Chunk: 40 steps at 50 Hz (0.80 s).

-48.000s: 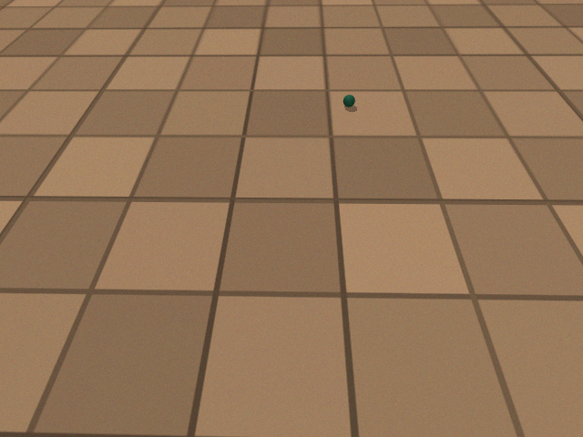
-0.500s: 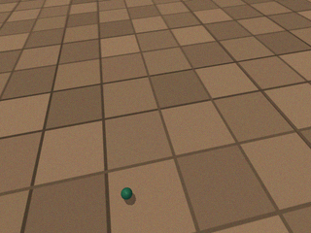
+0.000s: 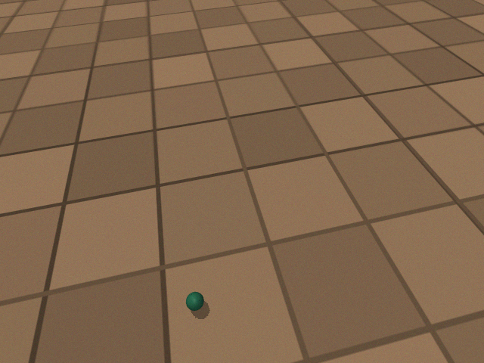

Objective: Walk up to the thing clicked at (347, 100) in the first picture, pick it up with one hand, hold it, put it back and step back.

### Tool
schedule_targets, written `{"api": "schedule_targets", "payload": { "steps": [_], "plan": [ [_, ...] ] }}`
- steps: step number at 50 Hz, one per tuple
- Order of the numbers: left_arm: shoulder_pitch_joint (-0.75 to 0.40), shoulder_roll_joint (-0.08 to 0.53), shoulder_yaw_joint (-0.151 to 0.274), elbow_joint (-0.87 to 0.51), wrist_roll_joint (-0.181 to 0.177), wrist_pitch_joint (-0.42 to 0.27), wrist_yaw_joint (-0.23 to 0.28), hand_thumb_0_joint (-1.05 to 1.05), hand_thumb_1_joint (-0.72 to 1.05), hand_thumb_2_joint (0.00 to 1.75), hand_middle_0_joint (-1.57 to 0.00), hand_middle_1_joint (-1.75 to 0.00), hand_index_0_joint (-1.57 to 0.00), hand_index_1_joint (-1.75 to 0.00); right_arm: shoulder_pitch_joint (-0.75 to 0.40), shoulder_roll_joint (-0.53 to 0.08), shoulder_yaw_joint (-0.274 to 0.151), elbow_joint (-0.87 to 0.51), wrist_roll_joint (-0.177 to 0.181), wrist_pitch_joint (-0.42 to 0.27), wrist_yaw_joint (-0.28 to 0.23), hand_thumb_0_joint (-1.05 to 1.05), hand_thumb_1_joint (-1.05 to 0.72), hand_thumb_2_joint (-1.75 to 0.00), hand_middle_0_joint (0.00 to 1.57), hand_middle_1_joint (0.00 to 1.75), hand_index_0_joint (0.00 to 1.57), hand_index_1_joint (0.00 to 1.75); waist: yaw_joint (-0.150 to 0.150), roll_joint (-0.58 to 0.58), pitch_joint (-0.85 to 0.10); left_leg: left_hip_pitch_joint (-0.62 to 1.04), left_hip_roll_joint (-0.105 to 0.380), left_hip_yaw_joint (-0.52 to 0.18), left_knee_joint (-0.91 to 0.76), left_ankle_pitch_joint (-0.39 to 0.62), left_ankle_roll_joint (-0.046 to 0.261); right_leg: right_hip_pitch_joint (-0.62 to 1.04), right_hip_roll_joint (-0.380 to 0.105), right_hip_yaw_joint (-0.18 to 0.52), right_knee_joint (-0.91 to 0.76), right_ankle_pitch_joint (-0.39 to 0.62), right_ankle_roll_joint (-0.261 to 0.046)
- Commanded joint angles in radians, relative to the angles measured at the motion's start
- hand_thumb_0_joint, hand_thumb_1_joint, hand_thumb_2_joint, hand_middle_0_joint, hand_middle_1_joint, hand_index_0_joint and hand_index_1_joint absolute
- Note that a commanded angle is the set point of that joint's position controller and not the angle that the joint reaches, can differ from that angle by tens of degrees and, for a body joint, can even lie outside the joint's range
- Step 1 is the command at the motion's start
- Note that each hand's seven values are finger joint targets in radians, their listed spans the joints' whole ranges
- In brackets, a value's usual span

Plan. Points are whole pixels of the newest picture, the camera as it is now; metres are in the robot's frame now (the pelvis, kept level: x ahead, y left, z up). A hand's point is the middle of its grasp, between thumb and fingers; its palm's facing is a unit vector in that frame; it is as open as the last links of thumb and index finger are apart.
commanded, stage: stand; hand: left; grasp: from above
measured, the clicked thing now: (194, 301) +0.48 +0.23 -0.75
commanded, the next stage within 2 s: step back in 0.28 s
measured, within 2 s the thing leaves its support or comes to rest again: neither
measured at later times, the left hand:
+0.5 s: hand out of the picture +0.08 +0.29 -0.16, palm faces -0.02 -0.92 -0.38, open 7.4 cm
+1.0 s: hand out of the picture -0.01 +0.30 -0.18, palm faces -0.11 -0.91 -0.39, open 7.4 cm
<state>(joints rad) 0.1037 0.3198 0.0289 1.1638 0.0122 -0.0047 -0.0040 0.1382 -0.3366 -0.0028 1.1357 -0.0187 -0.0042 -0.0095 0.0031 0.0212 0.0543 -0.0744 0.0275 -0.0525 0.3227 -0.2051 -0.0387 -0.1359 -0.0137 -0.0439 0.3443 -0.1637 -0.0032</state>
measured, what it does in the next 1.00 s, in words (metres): walks backwards: right foot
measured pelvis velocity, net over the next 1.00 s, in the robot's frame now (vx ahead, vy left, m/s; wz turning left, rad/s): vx -0.13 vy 0.05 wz -0.09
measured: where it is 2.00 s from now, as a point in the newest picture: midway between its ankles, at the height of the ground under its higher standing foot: outside the picture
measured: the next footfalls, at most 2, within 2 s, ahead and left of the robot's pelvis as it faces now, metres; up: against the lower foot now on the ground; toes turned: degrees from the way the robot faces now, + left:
right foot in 0.96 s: -0.11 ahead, -0.07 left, +0.00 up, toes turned -1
left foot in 1.30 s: -0.18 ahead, +0.17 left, +0.00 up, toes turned -4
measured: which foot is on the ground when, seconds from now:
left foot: down 0.00-0.98, up 1.00-1.00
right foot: down 0.00-0.56, up 0.58-0.94, down 0.96-1.00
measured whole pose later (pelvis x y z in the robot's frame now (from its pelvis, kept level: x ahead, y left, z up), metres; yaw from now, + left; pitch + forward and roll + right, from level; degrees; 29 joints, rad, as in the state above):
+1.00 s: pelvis -0.13 +0.05 -0.03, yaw -5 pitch -2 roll -1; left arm 0.14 0.35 0.07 0.89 0.02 0.04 0.01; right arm 0.10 -0.38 -0.04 0.85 -0.01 0.05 -0.02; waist -0.02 0.05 0.20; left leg -0.39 0.04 0.03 0.73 -0.30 0.02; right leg -0.24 0.06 0.04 0.65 -0.36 -0.02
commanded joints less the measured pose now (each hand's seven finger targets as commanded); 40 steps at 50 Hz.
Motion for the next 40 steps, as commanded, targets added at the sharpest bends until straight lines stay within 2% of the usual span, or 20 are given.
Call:
{"api": "schedule_targets", "payload": {
  "steps": [1, 7, 13, 14, 16, 17, 19, 20, 22, 24, 26, 27, 28, 29, 30, 32, 33, 35, 37, 40],
  "plan": [
    [-0.039, 0.220, 0.036, -0.066, -0.002, -0.024, 0.017, 0.00, 0.90, 0.90, -0.20, -0.30, -0.20, -0.30, -0.026, -0.198, -0.037, -0.060, 0.001, -0.024, -0.010, 0.00, -0.90, -0.90, 0.20, 0.30, 0.20, 0.30, 0.004, -0.018, -0.072, -0.059, 0.089, -0.055, -0.055, 0.130, 0.051, 0.076, -0.119, 0.098, -0.046, 0.116, -0.020],
    [-0.041, 0.219, 0.032, -0.069, -0.004, -0.027, 0.018, 0.00, 0.90, 0.90, -0.20, -0.30, -0.20, -0.30, -0.027, -0.198, -0.034, -0.059, 0.003, -0.021, -0.008, 0.00, -0.90, -0.90, 0.20, 0.30, 0.20, 0.30, 0.002, -0.024, -0.065, -0.054, 0.091, -0.053, -0.049, 0.142, 0.051, 0.070, -0.119, 0.097, -0.050, 0.132, -0.015],
    [-0.043, 0.225, 0.031, -0.073, -0.003, -0.024, 0.016, 0.00, 0.90, 0.90, -0.20, -0.30, -0.20, -0.30, -0.029, -0.203, -0.035, -0.055, 0.001, -0.020, -0.006, 0.00, -0.90, -0.90, 0.20, 0.30, 0.20, 0.30, 0.005, -0.010, -0.046, -0.083, 0.088, -0.053, -0.063, 0.073, 0.050, 0.063, -0.114, 0.099, -0.062, 0.044, -0.015],
    [-0.042, 0.297, 0.076, -0.101, -0.019, -0.017, 0.021, 0.00, 0.90, 0.90, -0.20, -0.30, -0.20, -0.30, -0.075, -0.257, -0.056, -0.082, 0.011, -0.002, 0.000, 0.00, -0.90, -0.90, 0.20, 0.30, 0.20, 0.30, 0.005, -0.035, 0.052, -0.158, 0.064, -0.059, 0.064, 0.238, 0.071, -0.005, -0.120, 0.124, 0.007, 0.274, -0.029],
    [-0.008, 0.306, 0.087, -0.131, -0.022, -0.014, 0.026, 0.00, 0.90, 0.90, -0.20, -0.30, -0.20, -0.30, -0.050, -0.231, -0.055, -0.113, 0.028, 0.008, 0.003, 0.00, -0.90, -0.90, 0.20, 0.30, 0.20, 0.30, 0.002, -0.064, -0.036, -0.140, 0.016, -0.013, 0.208, 0.242, 0.069, 0.018, -0.169, 0.156, 0.022, 0.410, -0.088],
    [-0.011, 0.319, 0.093, -0.149, -0.022, -0.012, 0.027, 0.00, 0.90, 0.90, -0.20, -0.30, -0.20, -0.30, -0.027, -0.218, -0.057, -0.123, 0.029, 0.015, 0.003, 0.00, -0.90, -0.90, 0.20, 0.30, 0.20, 0.30, -0.005, -0.108, -0.079, -0.144, -0.022, 0.012, 0.298, 0.178, 0.062, 0.019, -0.219, 0.202, 0.007, 0.430, -0.135],
    [-0.080, 0.327, 0.099, -0.215, -0.003, -0.006, 0.030, 0.00, 0.90, 0.90, -0.20, -0.30, -0.20, -0.30, 0.008, -0.215, -0.072, -0.146, 0.023, 0.037, 0.008, 0.00, -0.90, -0.90, 0.20, 0.30, 0.20, 0.30, -0.017, -0.203, -0.118, -0.184, -0.082, 0.017, 0.554, -0.277, 0.067, -0.045, -0.347, 0.295, -0.022, 0.387, -0.241],
    [-0.106, 0.330, 0.103, -0.244, 0.009, -0.004, 0.033, 0.00, 0.90, 0.90, -0.20, -0.30, -0.20, -0.30, 0.038, -0.219, -0.079, -0.158, 0.017, 0.048, 0.013, 0.00, -0.90, -0.90, 0.20, 0.30, 0.20, 0.30, -0.031, -0.197, -0.119, -0.182, -0.061, -0.031, 0.639, -0.329, 0.078, -0.101, -0.367, 0.286, -0.001, 0.362, -0.260],
    [-0.154, 0.312, 0.096, -0.279, 0.017, 0.003, 0.039, 0.00, 0.90, 0.90, -0.20, -0.30, -0.20, -0.30, 0.080, -0.222, -0.087, -0.178, 0.027, 0.052, 0.017, 0.00, -0.90, -0.90, 0.20, 0.30, 0.20, 0.30, -0.056, -0.207, -0.115, -0.196, -0.025, -0.054, 0.600, -0.310, 0.090, -0.117, -0.327, 0.231, 0.070, 0.377, -0.229],
    [-0.130, 0.301, 0.091, -0.297, 0.020, 0.012, 0.041, 0.00, 0.90, 0.90, -0.20, -0.30, -0.20, -0.30, 0.082, -0.222, -0.091, -0.191, 0.019, 0.047, 0.015, 0.00, -0.90, -0.90, 0.20, 0.30, 0.20, 0.30, -0.032, -0.201, -0.124, -0.218, -0.030, -0.005, 0.458, -0.237, 0.076, -0.072, -0.282, 0.198, 0.139, 0.381, -0.193],
    [-0.125, 0.291, 0.081, -0.316, 0.005, 0.032, 0.036, 0.00, 0.90, 0.90, -0.20, -0.30, -0.20, -0.30, 0.108, -0.216, -0.098, -0.184, -0.001, 0.033, 0.011, 0.00, -0.90, -0.90, 0.20, 0.30, 0.20, 0.30, -0.049, -0.136, -0.114, -0.166, -0.032, 0.035, 0.141, 0.026, 0.068, -0.075, -0.214, 0.156, 0.251, 0.286, -0.129],
    [-0.091, 0.251, 0.076, -0.319, -0.007, 0.042, 0.032, 0.00, 0.90, 0.90, -0.20, -0.30, -0.20, -0.30, 0.078, -0.253, -0.108, -0.198, -0.021, 0.026, 0.009, 0.00, -0.90, -0.90, 0.20, 0.30, 0.20, 0.30, -0.022, 0.009, -0.094, -0.141, 0.055, -0.100, 0.060, 0.229, 0.084, -0.142, -0.109, 0.101, 0.358, 0.128, -0.079],
    [-0.064, 0.197, 0.066, -0.334, -0.015, 0.050, 0.035, 0.00, 0.90, 0.90, -0.20, -0.30, -0.20, -0.30, 0.060, -0.333, -0.126, -0.226, -0.041, 0.017, 0.007, 0.00, -0.90, -0.90, 0.20, 0.30, 0.20, 0.30, -0.003, 0.198, -0.096, -0.052, 0.242, -0.348, 0.025, 0.486, 0.141, -0.314, 0.054, 0.085, 0.507, -0.330, -0.038],
    [-0.061, 0.228, 0.076, -0.327, -0.008, 0.056, 0.049, 0.00, 0.90, 0.90, -0.20, -0.30, -0.20, -0.30, 0.034, -0.399, -0.136, -0.246, -0.024, 0.015, 0.008, 0.00, -0.90, -0.90, 0.20, 0.30, 0.20, 0.30, -0.029, 0.191, -0.100, -0.116, 0.309, -0.377, 0.060, 0.630, 0.240, -0.312, 0.117, 0.200, 0.664, -0.518, -0.020],
    [-0.089, 0.237, 0.080, -0.318, -0.002, 0.057, 0.055, 0.00, 0.90, 0.90, -0.20, -0.30, -0.20, -0.30, 0.024, -0.382, -0.136, -0.259, -0.020, 0.013, 0.005, 0.00, -0.90, -0.90, 0.20, 0.30, 0.20, 0.30, -0.048, 0.182, -0.110, -0.130, 0.328, -0.412, 0.055, 0.617, 0.280, -0.307, 0.128, 0.241, 0.779, -0.519, -0.025],
    [-0.056, 0.245, 0.078, -0.308, -0.014, 0.055, 0.058, 0.00, 0.90, 0.90, -0.20, -0.30, -0.20, -0.30, -0.058, -0.308, -0.117, -0.282, -0.023, 0.012, -0.013, 0.00, -0.90, -0.90, 0.20, 0.30, 0.20, 0.30, 0.005, 0.107, -0.101, -0.061, 0.234, -0.233, 0.129, 0.617, 0.261, -0.387, 0.123, 0.273, 0.890, -0.401, -0.027],
    [-0.017, 0.247, 0.078, -0.310, -0.017, 0.054, 0.054, 0.00, 0.90, 0.90, -0.20, -0.30, -0.20, -0.30, -0.061, -0.296, -0.112, -0.292, -0.025, 0.011, -0.020, 0.00, -0.90, -0.90, 0.20, 0.30, 0.20, 0.30, 0.017, 0.120, -0.094, -0.054, 0.218, -0.195, 0.143, 0.602, 0.257, -0.399, 0.121, 0.253, 0.907, -0.364, -0.018],
    [0.012, 0.251, 0.085, -0.320, -0.007, 0.048, 0.047, 0.00, 0.90, 0.90, -0.20, -0.30, -0.20, -0.30, -0.024, -0.270, -0.111, -0.303, -0.016, 0.009, -0.026, 0.00, -0.90, -0.90, 0.20, 0.30, 0.20, 0.30, 0.009, 0.102, -0.112, 0.036, 0.220, -0.202, 0.164, 0.610, 0.273, -0.402, 0.106, 0.228, 0.893, -0.355, 0.007],
    [-0.008, 0.241, 0.086, -0.348, -0.001, 0.042, 0.043, 0.00, 0.90, 0.90, -0.20, -0.30, -0.20, -0.30, 0.028, -0.256, -0.113, -0.308, -0.011, 0.009, -0.030, 0.00, -0.90, -0.90, 0.20, 0.30, 0.20, 0.30, -0.022, 0.083, -0.118, 0.110, 0.223, -0.197, 0.186, 0.630, 0.279, -0.420, 0.100, 0.210, 0.814, -0.363, 0.024],
    [-0.024, 0.238, 0.090, -0.377, -0.001, 0.034, 0.039, 0.00, 0.90, 0.90, -0.20, -0.30, -0.20, -0.30, 0.065, -0.279, -0.119, -0.317, -0.005, 0.012, -0.031, 0.00, -0.90, -0.90, 0.20, 0.30, 0.20, 0.30, -0.052, 0.102, -0.108, 0.138, 0.246, -0.200, 0.201, 0.637, 0.303, -0.391, 0.079, 0.178, 0.655, -0.374, 0.033]
  ]
}}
